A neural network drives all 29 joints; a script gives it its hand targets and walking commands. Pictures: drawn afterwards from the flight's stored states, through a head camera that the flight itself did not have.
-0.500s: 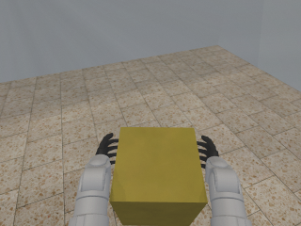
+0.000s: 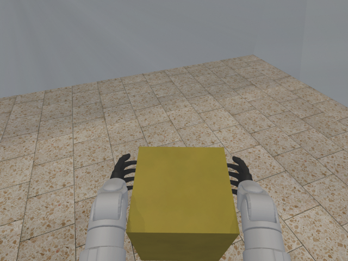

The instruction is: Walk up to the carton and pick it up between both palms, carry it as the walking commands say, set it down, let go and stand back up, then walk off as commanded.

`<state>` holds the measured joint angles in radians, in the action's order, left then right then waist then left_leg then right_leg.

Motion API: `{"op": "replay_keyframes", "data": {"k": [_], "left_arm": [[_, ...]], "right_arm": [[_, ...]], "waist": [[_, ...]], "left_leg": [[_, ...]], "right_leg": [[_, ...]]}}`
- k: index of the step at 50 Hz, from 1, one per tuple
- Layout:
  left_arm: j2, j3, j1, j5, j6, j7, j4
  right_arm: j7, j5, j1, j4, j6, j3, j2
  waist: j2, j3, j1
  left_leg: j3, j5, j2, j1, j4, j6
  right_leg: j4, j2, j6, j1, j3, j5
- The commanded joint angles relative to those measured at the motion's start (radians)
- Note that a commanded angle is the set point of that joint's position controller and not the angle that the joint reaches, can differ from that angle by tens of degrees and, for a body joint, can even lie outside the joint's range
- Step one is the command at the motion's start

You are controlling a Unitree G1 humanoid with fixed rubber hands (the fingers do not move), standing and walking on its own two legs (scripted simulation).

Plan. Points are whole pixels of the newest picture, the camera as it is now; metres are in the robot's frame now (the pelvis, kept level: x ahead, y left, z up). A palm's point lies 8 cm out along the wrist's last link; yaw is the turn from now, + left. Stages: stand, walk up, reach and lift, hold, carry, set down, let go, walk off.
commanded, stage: reach and lift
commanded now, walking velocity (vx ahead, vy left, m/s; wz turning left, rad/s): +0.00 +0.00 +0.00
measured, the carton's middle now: (180, 206) +0.29 +0.00 -0.03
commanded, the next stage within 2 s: hold in 0.22 s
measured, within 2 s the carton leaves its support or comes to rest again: neither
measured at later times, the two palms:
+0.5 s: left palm (118, 186) +0.29 +0.15 +0.06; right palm (245, 189) +0.29 -0.15 +0.05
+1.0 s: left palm (117, 189) +0.28 +0.15 +0.06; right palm (245, 192) +0.28 -0.15 +0.05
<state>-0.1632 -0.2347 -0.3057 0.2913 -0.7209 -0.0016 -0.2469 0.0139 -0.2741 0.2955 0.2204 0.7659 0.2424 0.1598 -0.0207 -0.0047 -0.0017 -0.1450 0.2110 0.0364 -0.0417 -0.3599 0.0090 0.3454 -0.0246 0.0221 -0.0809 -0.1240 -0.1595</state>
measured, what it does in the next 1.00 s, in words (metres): stands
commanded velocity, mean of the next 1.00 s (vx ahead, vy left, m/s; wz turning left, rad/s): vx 0.00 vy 0.00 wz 0.00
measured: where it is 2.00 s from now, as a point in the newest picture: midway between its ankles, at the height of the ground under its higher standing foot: outside the picture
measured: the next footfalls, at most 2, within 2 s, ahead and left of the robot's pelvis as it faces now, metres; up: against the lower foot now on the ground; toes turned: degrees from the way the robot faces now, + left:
right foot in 1.98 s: +0.04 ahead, -0.18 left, +0.00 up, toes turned -10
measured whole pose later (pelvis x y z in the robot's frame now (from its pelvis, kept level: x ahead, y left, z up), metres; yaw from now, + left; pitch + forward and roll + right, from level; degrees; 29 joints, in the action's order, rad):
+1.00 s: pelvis +0.00 +0.00 +0.00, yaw +0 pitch -7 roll +0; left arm -0.15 -0.20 -0.27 0.28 -0.75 0.01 -0.24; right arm 0.02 -0.26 0.25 0.21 0.77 0.21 0.15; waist -0.03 0.00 0.00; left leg -0.13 0.19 0.04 -0.02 -0.33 0.01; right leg 0.32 -0.02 0.02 -0.06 -0.12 -0.14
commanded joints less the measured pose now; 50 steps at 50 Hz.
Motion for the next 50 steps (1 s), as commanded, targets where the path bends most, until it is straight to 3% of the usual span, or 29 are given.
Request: {"op": "replay_keyframes", "data": {"k": [1,4,5,7,8,12,14,16,19,21,24,25,26,27,28,29,32,33,34,38,39,40,41,42,43,44,45,46,50], "left_arm": [[-0.911,0.552,-0.389,-0.266,-0.001,-0.240,-0.007],[-0.915,0.546,-0.350,-0.255,-0.005,-0.237,-0.013],[-0.921,0.573,-0.372,-0.278,-0.007,-0.242,-0.001],[-0.913,0.585,-0.404,-0.285,-0.004,-0.241,0.037],[-0.899,0.571,-0.379,-0.281,-0.003,-0.240,0.035],[-0.927,0.584,-0.381,-0.288,-0.004,-0.243,0.013],[-0.902,0.582,-0.404,-0.285,0.001,-0.246,0.062],[-0.923,0.574,-0.384,-0.278,-0.002,-0.241,0.011],[-0.920,0.568,-0.407,-0.280,-0.005,-0.249,0.002],[-0.942,0.571,-0.373,-0.281,-0.005,-0.248,-0.008],[-0.923,0.583,-0.396,-0.288,-0.009,-0.244,0.024],[-0.923,0.569,-0.352,-0.273,-0.013,-0.243,0.013],[-0.913,0.572,-0.384,-0.275,-0.010,-0.242,0.030],[-0.907,0.570,-0.368,-0.274,-0.009,-0.240,0.031],[-0.903,0.572,-0.373,-0.286,-0.011,-0.243,0.027],[-0.899,0.562,-0.372,-0.279,-0.013,-0.246,0.010],[-0.911,0.562,-0.384,-0.280,-0.006,-0.246,0.006],[-0.911,0.562,-0.393,-0.274,-0.003,-0.248,0.008],[-0.919,0.586,-0.421,-0.296,-0.002,-0.247,0.048],[-0.914,0.571,-0.396,-0.279,0.001,-0.246,0.044],[-0.920,0.582,-0.390,-0.283,-0.006,-0.249,0.039],[-0.919,0.575,-0.393,-0.292,-0.006,-0.248,0.018],[-0.918,0.582,-0.414,-0.278,-0.005,-0.246,0.043],[-0.928,0.564,-0.368,-0.276,-0.011,-0.248,0.005],[-0.910,0.577,-0.402,-0.284,-0.007,-0.245,0.042],[-0.906,0.546,-0.365,-0.269,-0.009,-0.244,-0.003],[-0.913,0.562,-0.369,-0.268,-0.008,-0.243,0.018],[-0.920,0.550,-0.328,-0.264,-0.015,-0.238,-0.027],[-0.922,0.581,-0.375,-0.286,-0.003,-0.246,0.034]], "right_arm": [[-0.248,0.258,0.442,-0.024,-0.033,-0.580,0.923],[-0.244,0.258,0.437,-0.044,-0.031,-0.584,0.906],[-0.245,0.273,0.439,-0.057,-0.031,-0.596,0.911],[-0.246,0.266,0.399,-0.018,-0.027,-0.581,0.915],[-0.247,0.263,0.415,-0.055,-0.030,-0.586,0.914],[-0.248,0.278,0.433,-0.043,-0.032,-0.595,0.918],[-0.249,0.271,0.435,-0.072,-0.037,-0.590,0.921],[-0.248,0.275,0.453,-0.055,-0.032,-0.592,0.921],[-0.254,0.272,0.452,-0.039,-0.027,-0.586,0.915],[-0.254,0.285,0.478,-0.064,-0.025,-0.613,0.921],[-0.255,0.278,0.415,-0.035,-0.021,-0.599,0.922],[-0.251,0.277,0.430,-0.057,-0.020,-0.602,0.922],[-0.252,0.278,0.421,-0.047,-0.021,-0.593,0.927],[-0.251,0.278,0.425,-0.059,-0.024,-0.602,0.932],[-0.250,0.273,0.422,-0.059,-0.021,-0.596,0.924],[-0.253,0.276,0.420,-0.036,-0.019,-0.586,0.917],[-0.244,0.265,0.440,-0.047,-0.022,-0.580,0.917],[-0.247,0.266,0.450,-0.057,-0.031,-0.577,0.925],[-0.248,0.269,0.409,-0.036,-0.026,-0.588,0.930],[-0.254,0.282,0.464,-0.078,-0.031,-0.609,0.935],[-0.255,0.285,0.441,-0.064,-0.030,-0.601,0.931],[-0.254,0.279,0.430,-0.035,-0.022,-0.599,0.927],[-0.254,0.276,0.424,-0.048,-0.030,-0.591,0.929],[-0.251,0.272,0.417,-0.044,-0.027,-0.586,0.916],[-0.253,0.278,0.393,-0.012,-0.022,-0.592,0.936],[-0.252,0.258,0.406,-0.030,-0.025,-0.564,0.910],[-0.252,0.263,0.411,-0.029,-0.023,-0.588,0.916],[-0.249,0.273,0.422,-0.039,-0.026,-0.589,0.923],[-0.253,0.274,0.420,-0.059,-0.031,-0.598,0.916]], "waist": [[0.016,0.231,-0.001],[0.038,0.224,-0.015],[0.010,0.232,0.007],[-0.002,0.243,0.006],[0.044,0.214,0.004],[-0.008,0.205,0.004],[0.023,0.210,-0.001],[0.033,0.246,-0.007],[0.008,0.228,-0.004],[0.041,0.242,-0.016],[-0.003,0.201,0.015],[0.024,0.234,-0.020],[-0.006,0.267,0.001],[0.015,0.250,-0.015],[0.051,0.206,-0.003],[0.001,0.189,-0.009],[0.054,0.176,-0.003],[0.010,0.219,0.002],[0.024,0.203,0.018],[0.036,0.263,-0.015],[-0.013,0.225,-0.010],[0.047,0.228,-0.004],[-0.028,0.259,0.002],[0.007,0.225,0.003],[-0.018,0.229,-0.007],[0.041,0.172,-0.001],[0.005,0.200,-0.010],[0.019,0.203,-0.016],[0.030,0.236,0.000]], "left_leg": [[0.046,-0.204,0.038,-0.018,0.072,-0.003],[0.046,-0.215,0.040,-0.023,0.076,-0.003],[0.052,-0.200,0.042,-0.024,0.075,0.000],[0.049,-0.202,0.038,-0.001,0.075,0.003],[0.046,-0.191,0.033,-0.013,0.077,-0.002],[0.052,-0.172,0.035,-0.034,0.078,0.001],[0.053,-0.147,0.034,-0.062,0.075,-0.002],[0.050,-0.135,0.030,-0.021,0.074,-0.004],[0.055,-0.103,0.037,-0.042,0.078,-0.004],[0.053,-0.181,0.031,-0.017,0.072,-0.005],[0.059,-0.187,0.040,-0.027,0.077,-0.002],[0.051,-0.196,0.038,-0.022,0.081,-0.005],[0.055,-0.167,0.040,0.005,0.078,0.001],[0.052,-0.178,0.039,-0.016,0.078,-0.002],[0.055,-0.151,0.038,-0.034,0.083,-0.009],[0.057,-0.119,0.036,-0.042,0.092,-0.006],[0.057,-0.117,0.032,-0.061,0.080,-0.013],[0.061,-0.156,0.042,-0.036,0.078,-0.004],[0.057,-0.161,0.034,-0.033,0.069,-0.004],[0.060,-0.153,0.041,-0.021,0.074,-0.006],[0.062,-0.142,0.044,-0.051,0.072,-0.001],[0.057,-0.148,0.033,-0.018,0.078,-0.007],[0.063,-0.150,0.043,-0.020,0.080,0.002],[0.062,-0.160,0.045,-0.042,0.073,0.000],[0.059,-0.136,0.039,-0.030,0.084,-0.003],[0.051,-0.152,0.032,-0.045,0.086,-0.005],[0.058,-0.186,0.039,-0.031,0.079,0.002],[0.053,-0.191,0.038,-0.029,0.083,-0.002],[0.057,-0.183,0.035,0.001,0.081,0.002]], "right_leg": [[-0.034,-0.053,-0.003,0.109,0.051,0.163],[-0.041,-0.054,0.004,0.124,0.050,0.189],[-0.044,-0.051,-0.002,0.134,0.045,0.178],[-0.043,-0.052,-0.005,0.124,0.049,0.157],[-0.044,-0.054,-0.003,0.109,0.052,0.151],[-0.042,-0.051,-0.007,0.125,0.051,0.120],[-0.041,-0.052,-0.008,0.139,0.050,0.105],[-0.034,-0.056,-0.004,0.114,0.059,0.079],[-0.040,-0.056,-0.010,0.126,0.056,0.051],[-0.036,-0.059,-0.002,0.123,0.054,0.111],[-0.046,-0.051,-0.006,0.114,0.047,0.165],[-0.044,-0.057,0.000,0.137,0.054,0.159],[-0.044,-0.051,-0.004,0.138,0.051,0.136],[-0.044,-0.050,-0.003,0.142,0.047,0.143],[-0.051,-0.051,-0.001,0.121,0.046,0.119],[-0.048,-0.053,-0.006,0.121,0.054,0.082],[-0.049,-0.052,-0.003,0.106,0.051,0.067],[-0.043,-0.053,-0.002,0.115,0.051,0.115],[-0.044,-0.049,-0.007,0.105,0.047,0.128],[-0.039,-0.054,0.000,0.127,0.053,0.124],[-0.043,-0.049,-0.008,0.138,0.046,0.100],[-0.046,-0.057,-0.002,0.100,0.057,0.089],[-0.045,-0.054,-0.008,0.126,0.051,0.117],[-0.048,-0.049,-0.007,0.133,0.044,0.125],[-0.044,-0.051,-0.007,0.125,0.047,0.104],[-0.050,-0.058,-0.007,0.090,0.058,0.097],[-0.051,-0.053,-0.008,0.113,0.051,0.133],[-0.049,-0.053,-0.003,0.116,0.052,0.138],[-0.060,-0.053,-0.006,0.119,0.051,0.125]]}}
